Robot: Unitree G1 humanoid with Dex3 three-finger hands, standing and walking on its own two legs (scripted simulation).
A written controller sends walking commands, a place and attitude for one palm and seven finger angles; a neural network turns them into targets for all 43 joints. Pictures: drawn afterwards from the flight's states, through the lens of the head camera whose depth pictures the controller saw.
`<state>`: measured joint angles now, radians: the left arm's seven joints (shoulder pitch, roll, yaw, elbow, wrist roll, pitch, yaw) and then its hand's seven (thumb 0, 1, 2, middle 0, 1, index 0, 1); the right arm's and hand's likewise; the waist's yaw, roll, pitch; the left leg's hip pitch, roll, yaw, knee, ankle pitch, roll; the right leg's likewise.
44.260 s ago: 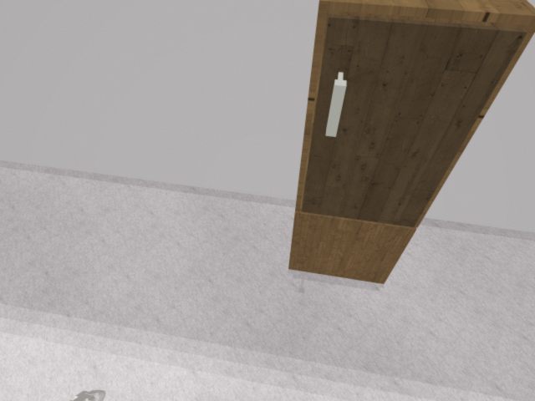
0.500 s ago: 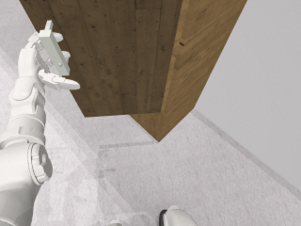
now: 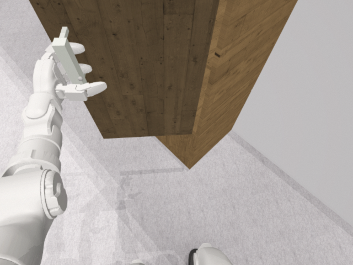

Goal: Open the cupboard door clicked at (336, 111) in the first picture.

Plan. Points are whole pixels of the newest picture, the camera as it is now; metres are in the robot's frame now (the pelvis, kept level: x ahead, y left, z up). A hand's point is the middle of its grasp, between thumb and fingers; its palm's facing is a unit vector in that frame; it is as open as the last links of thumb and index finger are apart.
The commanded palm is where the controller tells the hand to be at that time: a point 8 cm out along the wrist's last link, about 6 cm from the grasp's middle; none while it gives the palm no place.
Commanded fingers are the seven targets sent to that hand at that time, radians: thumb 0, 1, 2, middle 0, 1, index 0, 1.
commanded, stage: close the thumb around the handle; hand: left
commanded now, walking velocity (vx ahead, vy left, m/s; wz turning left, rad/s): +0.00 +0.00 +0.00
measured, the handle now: (73, 60) +0.56 +0.20 +0.11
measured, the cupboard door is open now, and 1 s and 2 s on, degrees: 50 71 95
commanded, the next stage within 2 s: pull the door open along its arc in 0.38 s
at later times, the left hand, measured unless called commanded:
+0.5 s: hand (79, 80) +0.49 +0.18 +0.11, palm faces +0.00 -1.00 +0.00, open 6.0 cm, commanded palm +0.47 +0.23 +0.11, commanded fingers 0.00 0.90 0.90 -0.40 -1.35 -0.40 -1.35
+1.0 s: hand (91, 118) +0.39 +0.14 +0.11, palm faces +0.07 -1.00 +0.07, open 6.5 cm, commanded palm +0.33 +0.21 +0.11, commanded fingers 0.00 0.90 0.90 -0.40 -1.35 -0.40 -1.35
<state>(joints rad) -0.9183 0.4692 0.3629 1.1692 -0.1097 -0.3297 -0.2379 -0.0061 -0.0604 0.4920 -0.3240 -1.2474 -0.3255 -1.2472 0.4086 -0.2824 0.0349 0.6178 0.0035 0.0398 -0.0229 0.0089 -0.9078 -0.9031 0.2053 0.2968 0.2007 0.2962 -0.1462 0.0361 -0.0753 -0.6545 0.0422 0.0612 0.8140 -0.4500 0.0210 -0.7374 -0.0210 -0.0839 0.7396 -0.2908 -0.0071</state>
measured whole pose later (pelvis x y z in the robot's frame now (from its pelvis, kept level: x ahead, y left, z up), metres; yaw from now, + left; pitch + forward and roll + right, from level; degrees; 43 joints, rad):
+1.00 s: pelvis +0.01 +0.00 +0.02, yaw -2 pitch +10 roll -1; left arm -0.29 0.15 0.22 0.43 -0.20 -0.21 -0.03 0.02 0.66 0.72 -0.33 -1.33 -0.32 -1.29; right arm 0.34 -0.25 0.00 0.56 0.03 0.02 0.02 0.01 -0.91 -0.90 0.20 0.30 0.20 0.30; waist -0.05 0.05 -0.11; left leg -0.43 0.04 0.11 0.68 -0.42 0.02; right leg -0.55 -0.01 -0.04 0.64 -0.27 0.00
